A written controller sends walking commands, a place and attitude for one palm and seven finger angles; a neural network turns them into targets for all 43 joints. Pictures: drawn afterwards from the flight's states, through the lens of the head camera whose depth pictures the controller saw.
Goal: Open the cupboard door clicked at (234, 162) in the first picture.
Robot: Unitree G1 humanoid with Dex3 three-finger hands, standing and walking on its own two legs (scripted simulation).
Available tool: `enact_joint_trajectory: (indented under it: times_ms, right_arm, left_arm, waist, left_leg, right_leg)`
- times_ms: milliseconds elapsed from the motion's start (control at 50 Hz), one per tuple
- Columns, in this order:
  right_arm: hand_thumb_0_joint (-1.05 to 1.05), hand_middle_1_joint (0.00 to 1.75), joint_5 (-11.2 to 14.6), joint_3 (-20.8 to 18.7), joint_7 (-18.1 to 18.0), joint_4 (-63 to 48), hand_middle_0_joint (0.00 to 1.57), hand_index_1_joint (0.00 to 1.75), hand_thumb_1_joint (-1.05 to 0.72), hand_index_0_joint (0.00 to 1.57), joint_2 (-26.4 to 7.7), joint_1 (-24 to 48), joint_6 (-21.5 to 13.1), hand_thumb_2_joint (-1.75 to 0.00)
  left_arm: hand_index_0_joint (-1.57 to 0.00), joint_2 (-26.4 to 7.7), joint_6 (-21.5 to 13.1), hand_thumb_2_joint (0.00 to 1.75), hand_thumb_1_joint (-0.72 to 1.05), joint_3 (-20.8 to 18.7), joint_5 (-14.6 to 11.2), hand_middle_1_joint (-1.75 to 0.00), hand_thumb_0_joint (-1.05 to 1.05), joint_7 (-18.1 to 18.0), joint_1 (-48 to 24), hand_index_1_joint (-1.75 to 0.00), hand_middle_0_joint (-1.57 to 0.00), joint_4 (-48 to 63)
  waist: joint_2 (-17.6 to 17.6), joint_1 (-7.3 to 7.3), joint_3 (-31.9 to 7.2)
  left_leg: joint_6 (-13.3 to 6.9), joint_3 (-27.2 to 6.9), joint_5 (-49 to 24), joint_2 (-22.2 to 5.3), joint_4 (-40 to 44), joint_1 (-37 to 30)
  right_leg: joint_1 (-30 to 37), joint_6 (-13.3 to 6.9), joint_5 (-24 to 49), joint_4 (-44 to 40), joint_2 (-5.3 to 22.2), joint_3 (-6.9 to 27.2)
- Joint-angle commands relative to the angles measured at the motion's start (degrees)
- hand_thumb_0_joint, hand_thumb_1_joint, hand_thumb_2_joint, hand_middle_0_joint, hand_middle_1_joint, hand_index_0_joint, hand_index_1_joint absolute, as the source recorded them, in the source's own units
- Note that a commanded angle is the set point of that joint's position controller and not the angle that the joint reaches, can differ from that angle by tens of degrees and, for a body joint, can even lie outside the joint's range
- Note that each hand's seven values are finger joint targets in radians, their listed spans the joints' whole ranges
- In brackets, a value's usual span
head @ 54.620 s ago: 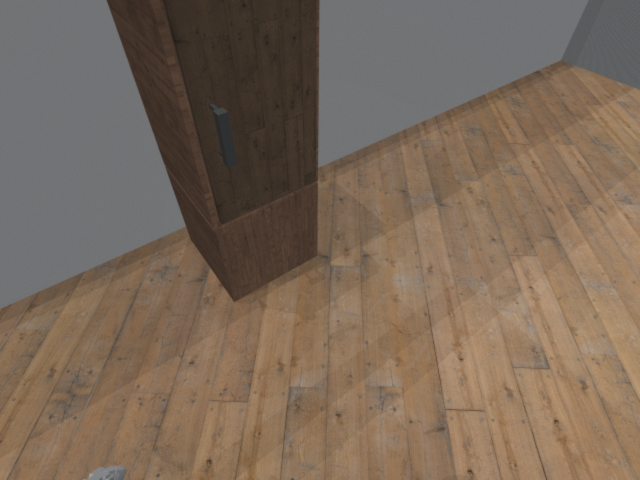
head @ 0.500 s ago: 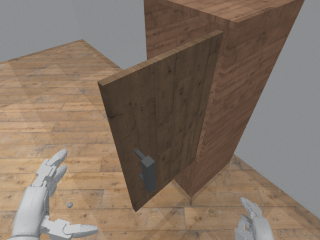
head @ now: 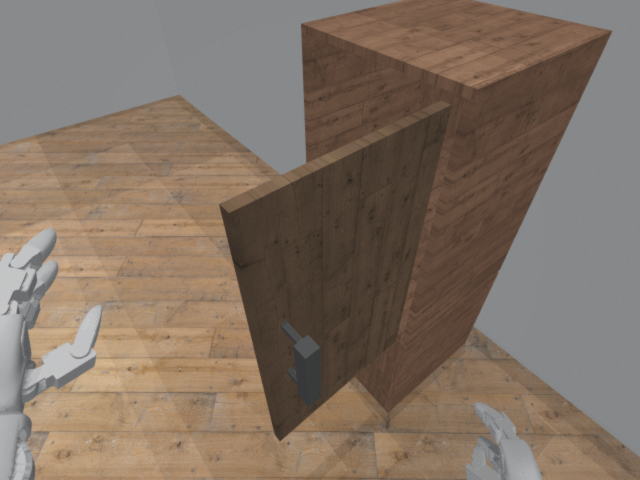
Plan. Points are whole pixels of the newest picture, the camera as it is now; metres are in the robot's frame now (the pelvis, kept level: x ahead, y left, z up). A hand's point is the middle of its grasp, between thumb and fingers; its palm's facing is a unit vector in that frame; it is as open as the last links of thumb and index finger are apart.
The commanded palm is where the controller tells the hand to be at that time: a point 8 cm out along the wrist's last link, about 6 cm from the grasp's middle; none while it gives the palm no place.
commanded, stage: draw the hand back to the body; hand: left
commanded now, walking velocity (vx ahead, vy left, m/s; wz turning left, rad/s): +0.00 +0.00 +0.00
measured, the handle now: (299, 362) +0.30 +0.07 -0.04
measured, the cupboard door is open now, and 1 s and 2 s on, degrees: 92 92 92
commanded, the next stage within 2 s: step back with the hand held close in 0.40 s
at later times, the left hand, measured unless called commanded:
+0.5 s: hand (80, 342) +0.18 +0.25 +0.17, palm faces +0.47 -0.80 -0.39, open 7.4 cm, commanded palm +0.14 +0.28 +0.18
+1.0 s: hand (54, 372) +0.16 +0.26 +0.16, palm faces +0.36 -0.78 -0.52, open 7.4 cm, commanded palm +0.09 +0.30 +0.18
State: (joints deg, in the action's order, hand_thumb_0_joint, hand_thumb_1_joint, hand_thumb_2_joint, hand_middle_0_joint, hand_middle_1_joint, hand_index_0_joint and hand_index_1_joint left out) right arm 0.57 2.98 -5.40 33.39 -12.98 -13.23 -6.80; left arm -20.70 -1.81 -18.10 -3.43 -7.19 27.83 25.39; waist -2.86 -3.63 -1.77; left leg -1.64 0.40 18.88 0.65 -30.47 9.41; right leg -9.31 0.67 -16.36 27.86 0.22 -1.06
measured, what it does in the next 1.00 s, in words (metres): shifts its weight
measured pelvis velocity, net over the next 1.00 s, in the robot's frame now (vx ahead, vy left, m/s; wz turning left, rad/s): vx -0.06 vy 0.00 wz -0.04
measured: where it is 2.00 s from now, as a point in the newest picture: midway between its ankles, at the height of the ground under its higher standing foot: outside the picture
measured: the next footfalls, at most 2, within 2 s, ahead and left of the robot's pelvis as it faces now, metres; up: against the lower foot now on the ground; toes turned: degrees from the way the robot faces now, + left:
right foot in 1.74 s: -0.21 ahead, -0.13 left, +0.00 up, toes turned -5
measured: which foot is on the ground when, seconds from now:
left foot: down 0.00-1.00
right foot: down 0.00-1.00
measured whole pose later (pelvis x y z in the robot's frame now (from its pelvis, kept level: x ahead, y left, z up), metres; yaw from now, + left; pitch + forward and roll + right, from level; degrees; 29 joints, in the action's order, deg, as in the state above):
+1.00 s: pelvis -0.06 +0.00 +0.00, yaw -2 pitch +0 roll -1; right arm 0.9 -0.8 -5.3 31.4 -13.8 -10.8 0.0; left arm -24.4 -9.3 -23.8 -1.8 -8.0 32.1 27.7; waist -0.7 0.1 2.0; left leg -2.1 2.7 12.0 0.5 -27.3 15.2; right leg -15.9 1.1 -8.7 24.8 0.1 1.1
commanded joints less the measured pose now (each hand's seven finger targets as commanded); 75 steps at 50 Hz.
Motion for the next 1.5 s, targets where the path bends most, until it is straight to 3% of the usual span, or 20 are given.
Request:
enact_joint_trajectory:
  times_ms: [0,60,160,220,440,500,520,540,620,660,780,860,940,1060,1160,1260,1320,1380,1440,1480]
  right_arm:
    - [0.0,0.3,-0.25,-3.05,-0.02,-8.13,0.2,0.3,-0.9,0.2,-5.85,8.06,-3.36,-0.9]
    - [0.0,0.3,-0.15,-3.38,0.52,-7.69,0.2,0.3,-0.9,0.2,-5.97,8.25,-2.8,-0.9]
    - [0.0,0.3,-0.49,-3.75,0.48,-7.62,0.2,0.3,-0.9,0.2,-6.12,8.78,-2.36,-0.9]
    - [0.0,0.3,-0.57,-3.75,0.33,-7.41,0.2,0.3,-0.9,0.2,-5.76,9.11,-2.75,-0.9]
    - [0.0,0.3,-0.51,-3.88,0.31,-6.14,0.2,0.3,-0.9,0.2,-5.41,9.72,-3.22,-0.9]
    - [0.0,0.3,-0.62,-3.91,0.27,-6.14,0.2,0.3,-0.9,0.2,-5.56,10.18,-3.51,-0.9]
    - [0.0,0.3,-0.11,-3.85,0.3,-8.04,0.2,0.3,-0.9,0.2,-6.66,9.09,-2.32,-0.9]
    - [0.0,0.3,-0.43,-4.13,0.26,-6.82,0.2,0.3,-0.9,0.2,-6.35,9.01,-1.33,-0.9]
    - [0.0,0.3,-0.69,-4.94,0.55,-7.85,0.2,0.3,-0.9,0.2,-7.15,9.03,0.81,-0.9]
    - [0.0,0.3,-0.67,-5.2,0.29,-8.45,0.2,0.3,-0.9,0.2,-7.3,9.28,1.54,-0.9]
    - [0.0,0.3,-0.06,-6.14,0.02,-10.46,0.2,0.3,-0.9,0.2,-6.64,8.98,3.86,-0.9]
    - [0.0,0.3,0.03,-6.38,-0.17,-10.9,0.2,0.3,-0.9,0.2,-7.21,9.05,4.03,-0.9]
    - [0.0,0.3,0.04,-6.35,-0.15,-11.46,0.2,0.3,-0.9,0.2,-7.67,8.36,3.36,-0.9]
    - [0.0,0.3,-0.16,-6.37,-0.09,-11.49,0.2,0.3,-0.9,0.2,-8.41,7.52,1.41,-0.9]
    - [0.0,0.3,-0.5,-6.4,0.01,-10.79,0.2,0.3,-0.9,0.2,-8.42,6.48,-0.36,-0.9]
    - [0.0,0.3,-0.83,-6.25,0.23,-9.92,0.2,0.3,-0.9,0.2,-7.93,5.75,-1.36,-0.9]
    - [0.0,0.3,-0.86,-5.92,0.75,-8.91,0.2,0.3,-0.9,0.2,-7.18,4.89,-1.12,-0.9]
    - [0.0,0.3,-0.67,-5.92,1.12,-7.61,0.2,0.3,-0.9,0.2,-6.58,4.32,-0.09,-0.9]
    - [0.0,0.3,-0.58,-5.98,0.79,-8.42,0.2,0.3,-0.9,0.2,-7.47,5.04,0.52,-0.9]
    - [0.0,0.3,-1.13,-6.29,0.26,-9.57,0.2,0.3,-0.9,0.2,-7.93,7.12,-0.29,-0.9]
  left_arm:
    - [-0.2,-11.0,-4.61,0.9,0.9,-9.71,-0.55,-0.3,0.0,-0.85,-7.35,-0.3,-0.2,11.15]
    - [-0.2,-6.83,-4.33,0.9,0.9,-6.24,-0.71,-0.3,0.0,0.03,-4.46,-0.3,-0.2,7.19]
    - [-0.2,-9.42,-4.71,0.9,0.9,-7.92,-0.57,-0.3,0.0,-0.02,-5.79,-0.3,-0.2,9.31]
    - [-0.2,-10.18,-5.22,0.9,0.9,-8.57,-0.23,-0.3,0.0,-0.25,-7.12,-0.3,-0.2,12.03]
    - [-0.2,-8.62,-5.35,0.9,0.9,-7.44,-0.37,-0.3,0.0,-0.12,-6.85,-0.3,-0.2,8.49]
    - [-0.2,-10.54,-6.01,0.9,0.9,-8.59,-0.29,-0.3,0.0,-0.3,-10.4,-0.3,-0.2,11.36]
    - [-0.2,-16.6,-8.44,0.9,0.9,-15.25,0.26,-0.3,0.0,-0.79,-14.99,-0.3,-0.2,12.47]
    - [-0.2,-12.32,-8.68,0.9,0.9,-12.29,0.29,-0.3,0.0,-0.26,-8.6,-0.3,-0.2,7.08]
    - [-0.2,-9.79,-9.95,0.9,0.9,-9.5,0.84,-0.3,0.0,0.03,-2.56,-0.3,-0.2,7.71]
    - [-0.2,-11.1,-10.34,0.9,0.9,-10.54,0.9,-0.3,0.0,-0.35,-1.21,-0.3,-0.2,9.25]
    - [-0.2,-13.37,-10.43,0.9,0.9,-13.7,0.49,-0.3,0.0,-1.34,3.38,-0.3,-0.2,11.29]
    - [-0.2,-13.65,-10.78,0.9,0.9,-13.75,0.86,-0.3,0.0,-1.89,3.88,-0.3,-0.2,13.04]
    - [-0.2,-13.21,-11.45,0.9,0.9,-13.69,1.49,-0.3,0.0,-2.3,3.8,-0.3,-0.2,14.32]
    - [-0.2,-12.39,-12.81,0.9,0.9,-13.97,3.02,-0.3,0.0,-2.66,1.02,-0.3,-0.2,14.26]
    - [-0.2,-12.51,-14.08,0.9,0.9,-14.42,3.81,-0.3,0.0,-2.84,-1.97,-0.3,-0.2,15.64]
    - [-0.2,-12.92,-14.54,0.9,0.9,-14.85,3.72,-0.3,0.0,-3.06,-3.19,-0.3,-0.2,15.57]
    - [-0.2,-12.93,-14.67,0.9,0.9,-13.93,2.86,-0.3,0.0,-3.3,-3.15,-0.3,-0.2,15.68]
    - [-0.2,-13.41,-14.83,0.9,0.9,-13.89,2.12,-0.3,0.0,-3.93,-0.88,-0.3,-0.2,15.16]
    - [-0.2,-14.67,-15.26,0.9,0.9,-15.49,1.95,-0.3,0.0,-4.13,0.45,-0.3,-0.2,17.46]
    - [-0.2,-14.44,-15.46,0.9,0.9,-17.68,2.8,-0.3,0.0,-4.08,2.11,-0.3,-0.2,19.56]
  waist:
    - [-1.78,-0.32,-1.68]
    - [-0.19,-0.12,0.18]
    - [0.95,-0.39,-2.37]
    - [-1.88,-0.43,-3.72]
    - [-0.07,-0.14,0.36]
    - [-0.94,-0.31,-1.61]
    - [1.26,2.44,2.82]
    - [3.97,2.85,2.05]
    - [0.4,2.98,-2.42]
    - [-0.9,2.81,-4.34]
    - [2.5,2.94,-8.72]
    - [-1.61,2.9,-7.51]
    - [-2.23,2.97,-5.48]
    - [-3.25,3.27,-0.78]
    - [-2.51,3.68,-0.79]
    - [0.83,3.92,0.07]
    - [4.67,4.57,0.41]
    - [6.22,5.11,-2.03]
    - [-1.02,5.17,-1.71]
    - [-14.03,3.52,-4.37]
  left_leg:
    - [1.42,-0.8,-18.37,-2.35,7.43,0.02]
    - [1.27,-0.48,-18.79,-2.5,8.06,-0.23]
    - [0.76,0.07,-18.49,-2.11,8.38,-1.54]
    - [0.79,0.28,-19.0,-1.75,8.45,-2.73]
    - [0.6,0.87,-15.25,-1.62,9.41,-3.07]
    - [0.4,0.85,-15.45,-1.43,9.42,-3.82]
    - [-0.38,0.09,-10.59,-1.99,7.56,-0.11]
    - [-0.4,-0.42,-9.98,-1.66,6.35,-0.89]
    - [0.09,0.02,-16.03,-2.4,7.73,-1.33]
    - [0.24,-0.29,-19.21,-2.79,8.5,-0.65]
    - [0.54,-0.19,-24.68,-3.55,7.25,1.58]
    - [-0.02,-1.02,-20.47,-4.1,8.57,5.65]
    - [-1.38,-2.55,-9.92,-5.51,11.26,13.67]
    - [-3.68,-5.93,15.14,-7.15,14.5,30.28]
    - [-4.1,-7.29,20.75,-7.46,12.93,33.09]
    - [-3.08,-5.47,20.38,-5.12,7.52,30.89]
    - [-0.78,-2.78,14.03,-1.4,0.03,21.73]
    - [0.55,-1.61,8.82,-0.03,-4.65,12.36]
    - [-1.49,-7.76,16.05,-4.51,6.2,19.54]
    - [-6.21,-20.85,24.97,-15.61,22.81,36.28]
  right_leg:
    - [3.04,-1.98,12.95,-4.33,-0.25,-1.1]
    - [3.23,-1.87,13.08,-5.26,-0.27,-1.25]
    - [5.2,-1.7,14.66,-6.01,-0.29,-0.74]
    - [5.56,-1.72,15.29,-6.28,-0.26,-0.46]
    - [3.59,-1.35,12.24,-8.59,-0.45,-0.22]
    - [4.66,-1.43,12.81,-8.78,-0.29,0.21]
    - [-1.16,-1.57,15.47,-12.54,2.03,6.85]
    - [-1.85,-1.71,15.85,-13.22,3.12,7.02]
    - [0.38,-1.35,21.66,-10.39,2.93,4.93]
    - [2.1,-1.04,23.43,-8.78,2.6,3.57]
    - [5.12,-0.61,30.96,-4.67,2.59,3.38]
    - [4.95,-0.18,26.0,-3.27,1.72,3.01]
    - [7.13,0.41,20.04,-0.11,0.15,2.94]
    - [10.72,0.49,9.85,4.52,-0.57,4.2]
    - [8.51,0.33,3.47,5.85,-0.65,5.14]
    - [2.0,-0.77,-2.21,1.66,1.04,8.65]
    - [-8.94,-2.7,-7.98,-6.74,4.81,12.04]
    - [-16.67,-3.49,-10.23,-10.44,7.19,10.15]
    - [-11.72,-0.92,-10.04,-2.57,2.23,5.09]
    - [7.07,1.21,0.09,21.75,-5.94,0.13]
